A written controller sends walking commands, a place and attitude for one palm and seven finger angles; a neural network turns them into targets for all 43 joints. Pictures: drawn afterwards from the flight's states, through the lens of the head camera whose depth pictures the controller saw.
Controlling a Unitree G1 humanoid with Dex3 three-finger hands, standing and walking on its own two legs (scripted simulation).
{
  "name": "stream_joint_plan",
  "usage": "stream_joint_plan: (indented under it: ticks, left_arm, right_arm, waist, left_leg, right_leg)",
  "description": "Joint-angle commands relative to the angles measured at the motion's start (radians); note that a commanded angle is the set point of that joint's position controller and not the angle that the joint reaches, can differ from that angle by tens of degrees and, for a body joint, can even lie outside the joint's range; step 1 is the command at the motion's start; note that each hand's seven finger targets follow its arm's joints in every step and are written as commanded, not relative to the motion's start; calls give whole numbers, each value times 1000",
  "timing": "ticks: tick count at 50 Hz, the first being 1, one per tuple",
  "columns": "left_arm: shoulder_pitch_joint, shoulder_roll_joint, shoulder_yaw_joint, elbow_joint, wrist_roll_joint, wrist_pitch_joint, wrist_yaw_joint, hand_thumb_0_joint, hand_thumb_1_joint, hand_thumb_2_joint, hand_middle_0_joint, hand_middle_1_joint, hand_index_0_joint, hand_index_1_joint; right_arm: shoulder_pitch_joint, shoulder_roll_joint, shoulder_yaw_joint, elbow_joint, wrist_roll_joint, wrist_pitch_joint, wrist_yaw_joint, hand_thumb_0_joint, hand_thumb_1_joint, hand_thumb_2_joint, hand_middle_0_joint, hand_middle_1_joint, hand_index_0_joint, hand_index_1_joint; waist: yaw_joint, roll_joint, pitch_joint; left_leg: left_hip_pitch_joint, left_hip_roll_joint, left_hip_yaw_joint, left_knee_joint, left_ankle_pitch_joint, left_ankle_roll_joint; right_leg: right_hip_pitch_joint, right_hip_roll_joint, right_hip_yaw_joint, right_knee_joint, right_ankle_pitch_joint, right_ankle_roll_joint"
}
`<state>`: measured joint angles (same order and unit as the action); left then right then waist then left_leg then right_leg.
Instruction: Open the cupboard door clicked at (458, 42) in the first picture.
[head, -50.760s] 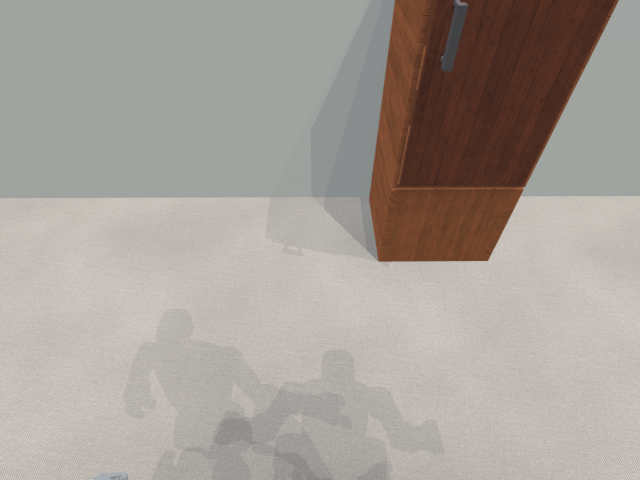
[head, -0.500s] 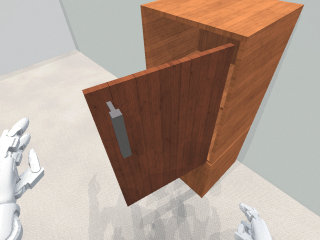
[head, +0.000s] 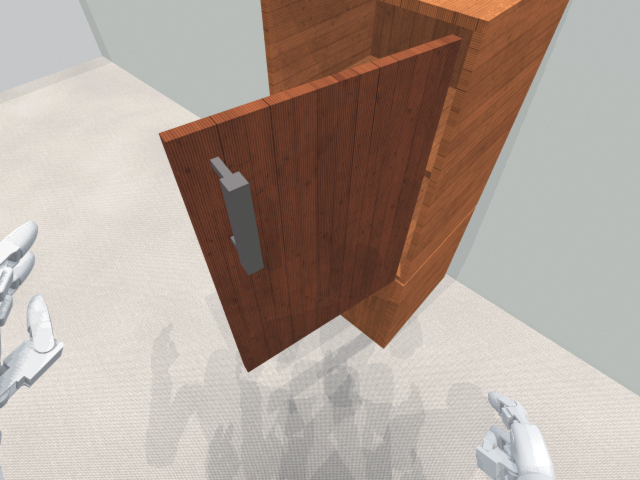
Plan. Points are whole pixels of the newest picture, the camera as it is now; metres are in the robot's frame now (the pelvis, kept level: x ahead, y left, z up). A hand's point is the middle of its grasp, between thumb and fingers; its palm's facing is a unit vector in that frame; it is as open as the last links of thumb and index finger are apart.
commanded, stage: step back with the hand held close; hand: left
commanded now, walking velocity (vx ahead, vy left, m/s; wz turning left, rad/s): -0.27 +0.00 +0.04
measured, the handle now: (236, 218) +0.37 +0.13 +0.14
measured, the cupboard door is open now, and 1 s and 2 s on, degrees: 77 77 77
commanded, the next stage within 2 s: stop stepping back and stand still in 0.64 s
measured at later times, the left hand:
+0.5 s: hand out of the picture +0.11 +0.28 +0.17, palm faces +0.48 -0.76 -0.44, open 7.4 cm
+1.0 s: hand out of the picture +0.02 +0.25 +0.17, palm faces +0.35 -0.80 -0.48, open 7.4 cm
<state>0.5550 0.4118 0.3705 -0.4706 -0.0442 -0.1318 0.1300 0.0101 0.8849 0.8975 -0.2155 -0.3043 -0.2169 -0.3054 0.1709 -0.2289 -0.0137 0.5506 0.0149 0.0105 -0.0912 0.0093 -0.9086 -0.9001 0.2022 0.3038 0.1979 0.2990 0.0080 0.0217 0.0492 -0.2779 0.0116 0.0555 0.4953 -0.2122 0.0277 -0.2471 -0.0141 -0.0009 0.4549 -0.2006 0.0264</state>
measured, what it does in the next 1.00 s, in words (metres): walks backwards: right foot, then left foot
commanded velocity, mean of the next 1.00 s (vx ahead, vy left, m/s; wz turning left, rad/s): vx -0.19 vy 0.00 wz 0.01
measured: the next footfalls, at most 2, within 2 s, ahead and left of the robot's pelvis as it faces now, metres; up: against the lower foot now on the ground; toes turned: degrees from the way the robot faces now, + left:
right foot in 0.68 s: -0.19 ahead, -0.08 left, +0.00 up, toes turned -2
left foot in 0.84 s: -0.04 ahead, +0.09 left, +0.00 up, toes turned +0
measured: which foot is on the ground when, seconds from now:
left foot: down 0.00-0.68, up 0.70-0.82, down 0.84-1.00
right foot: down 0.00-0.42, up 0.44-0.66, down 0.68-1.00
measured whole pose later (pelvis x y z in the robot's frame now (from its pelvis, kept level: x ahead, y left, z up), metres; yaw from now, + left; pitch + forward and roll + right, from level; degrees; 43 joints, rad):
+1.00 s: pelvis -0.19 +0.00 +0.00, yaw -1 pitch -2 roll -1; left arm 0.57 0.46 0.44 -0.55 -0.05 -0.19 0.14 0.01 0.88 0.90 -0.22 -0.30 -0.22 -0.31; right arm 0.20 -0.19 0.01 0.58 -0.01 -0.14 -0.07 0.01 -0.91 -0.90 0.20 0.30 0.20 0.30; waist -0.03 -0.04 0.04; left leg -0.32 -0.02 0.03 0.40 -0.06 0.04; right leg -0.23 0.04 -0.01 0.63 -0.47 0.00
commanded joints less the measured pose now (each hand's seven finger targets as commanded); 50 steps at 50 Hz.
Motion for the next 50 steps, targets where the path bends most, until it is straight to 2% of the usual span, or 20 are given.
stream_joint_plan:
  ticks: [1, 10, 14, 16, 19, 21, 22, 24, 30, 32, 34, 35, 36, 38, 40, 41, 43, 45, 47, 50]
  left_arm:
    - [-10, 182, 171, -259, 0, -90, 43, 0, 900, 900, -200, -300, -200, -300]
    - [-61, 151, 178, -237, 24, -137, 52, 0, 900, 900, -200, -300, -200, -300]
    - [-100, 156, 153, -239, 23, -147, 66, 0, 900, 900, -200, -300, -200, -300]
    - [-110, 167, 156, -249, 21, -146, 75, 0, 900, 900, -200, -300, -200, -300]
    - [-120, 184, 179, -302, 14, -154, 78, 0, 900, 900, -200, -300, -200, -300]
    - [-122, 195, 227, -334, 20, -168, 82, 0, 900, 900, -200, -300, -200, -300]
    - [-151, 252, 256, -338, 25, -176, 84, 0, 900, 900, -200, -300, -200, -300]
    - [-94, 202, 225, -264, 10, -177, 72, 0, 900, 900, -200, -300, -200, -300]
    - [-45, 148, 133, -268, -20, -160, 52, 0, 900, 900, -200, -300, -200, -300]
    - [-58, 177, 143, -246, -20, -169, 37, 0, 900, 900, -200, -300, -200, -300]
    - [-142, 259, 180, -271, -24, -192, 33, 0, 900, 900, -200, -300, -200, -300]
    - [-154, 284, 212, -230, -10, -197, 38, 0, 900, 900, -200, -300, -200, -300]
    - [-114, 206, 153, -176, -9, -166, 21, 0, 900, 900, -200, -300, -200, -300]
    - [-74, 216, 189, -195, -3, -129, 18, 0, 900, 900, -200, -300, -200, -300]
    - [-49, 203, 186, -253, -14, -112, 19, 0, 900, 900, -200, -300, -200, -300]
    - [-41, 219, 198, -305, -21, -117, 25, 0, 900, 900, -200, -300, -200, -300]
    - [-6, 206, 189, -298, -24, -133, 24, 0, 900, 900, -200, -300, -200, -300]
    - [-21, 224, 212, -341, -17, -132, 31, 0, 900, 900, -200, -300, -200, -300]
    - [22, 230, 229, -323, -14, -124, 42, 0, 900, 900, -200, -300, -200, -300]
    - [86, 175, 189, -213, -1, -104, 43, 0, 900, 900, -200, -300, -200, -300]
  right_arm:
    - [-71, -119, -41, -164, 1, -73, -6, 0, -900, -900, 200, 300, 200, 300]
    - [-33, -129, -46, -150, -4, -134, -5, 0, -900, -900, 200, 300, 200, 300]
    - [-10, -114, -44, -113, -12, -144, -5, 0, -900, -900, 200, 300, 200, 300]
    - [-7, -101, -37, -86, -15, -145, 1, 0, -900, -900, 200, 300, 200, 300]
    - [-28, -120, -32, -104, -15, -147, -11, 0, -900, -900, 200, 300, 200, 300]
    - [-57, -136, -35, -125, -27, -172, -19, 0, -900, -900, 200, 300, 200, 300]
    - [-41, -103, -43, -111, -28, -179, -19, 0, -900, -900, 200, 300, 200, 300]
    - [-54, -105, -60, -84, -19, -197, 6, 0, -900, -900, 200, 300, 200, 300]
    - [-41, -93, -37, -49, -24, -206, 39, 0, -900, -900, 200, 300, 200, 300]
    - [-21, -84, -37, -37, -26, -189, 43, 0, -900, -900, 200, 300, 200, 300]
    - [-60, -69, -21, -38, -27, -173, 28, 0, -900, -900, 200, 300, 200, 300]
    - [-61, -57, -3, -40, -46, -186, 22, 0, -900, -900, 200, 300, 200, 300]
    - [-57, -66, -27, -40, -13, -176, 17, 0, -900, -900, 200, 300, 200, 300]
    - [-100, -54, -10, -87, -2, -151, 1, 0, -900, -900, 200, 300, 200, 300]
    - [-80, -71, 1, -89, -4, -144, -15, 0, -900, -900, 200, 300, 200, 300]
    - [-69, -95, -7, -95, -4, -153, -16, 0, -900, -900, 200, 300, 200, 300]
    - [-25, -112, -28, -95, -6, -188, 8, 0, -900, -900, 200, 300, 200, 300]
    - [-33, -95, -26, -86, -30, -214, 14, 0, -900, -900, 200, 300, 200, 300]
    - [-36, -96, -28, -89, -28, -215, 17, 0, -900, -900, 200, 300, 200, 300]
    - [-55, -104, -29, -102, -18, -181, 13, 0, -900, -900, 200, 300, 200, 300]
  waist:
    - [3, 82, -161]
    - [-12, 63, -82]
    - [-23, -100, -67]
    - [-27, -169, -112]
    - [-27, 27, -82]
    - [-16, 384, -95]
    - [-17, 292, -113]
    - [-3, 152, -132]
    - [-3, 228, -161]
    - [-6, 129, -143]
    - [0, -146, -121]
    - [1, -112, -121]
    - [-4, -283, -160]
    - [0, -285, -157]
    - [-23, -26, -170]
    - [-13, 91, -215]
    - [12, 167, -270]
    - [0, 280, -213]
    - [3, 195, -167]
    - [-6, 196, -66]
  left_leg:
    - [-87, 114, -121, -120, 43, 20]
    - [-354, 126, -166, -141, -414, 47]
    - [-75, 15, -90, 179, -281, -14]
    - [51, -5, -71, 305, -199, -19]
    - [-18, 86, -206, 27, -312, 11]
    - [-434, 335, -555, -444, -669, 121]
    - [-428, 350, -555, -445, -541, 120]
    - [-308, 289, -389, -331, -402, 118]
    - [-83, 192, -225, -353, -235, 10]
    - [10, 116, -123, -169, -77, -46]
    - [76, 1, -40, 293, -112, -79]
    - [-18, 20, -40, 352, -165, -73]
    - [-131, -20, -73, 390, -176, -58]
    - [-154, -7, -42, 277, -133, -41]
    - [32, -20, -11, -12, 160, -24]
    - [167, 66, -92, -92, 524, 6]
    - [318, 221, -262, -137, 696, 72]
    - [140, 252, -388, -289, 192, 79]
    - [-13, 209, -316, -371, -217, 68]
    - [-265, 116, -171, -366, -428, -2]
  right_leg:
    - [103, -33, 36, 36, 129, -20]
    - [101, -28, 68, 85, -140, -33]
    - [-266, -168, 209, -162, -382, -112]
    - [-351, -233, 196, -168, -312, -133]
    - [-324, -107, 75, 13, -331, -67]
    - [19, 105, -5, 598, -284, -1]
    - [14, 94, 66, 774, -302, -12]
    - [-49, 99, 59, 782, -301, -17]
    - [68, 107, -69, 125, -350, -57]
    - [31, 1, 30, -209, -201, -100]
    - [-196, -289, 268, -292, 131, -181]
    - [-130, -318, 221, -198, 442, -184]
    - [25, -248, 146, -80, 734, -143]
    - [139, -222, 90, 15, 882, -118]
    - [102, -137, 41, 97, 725, -64]
    - [49, -55, -9, 167, 495, -13]
    - [-65, 44, 19, 251, -271, -18]
    - [-22, 47, 44, 324, -337, -22]
    - [81, 46, 10, 226, -290, -34]
    - [260, 69, -74, 21, -247, -52]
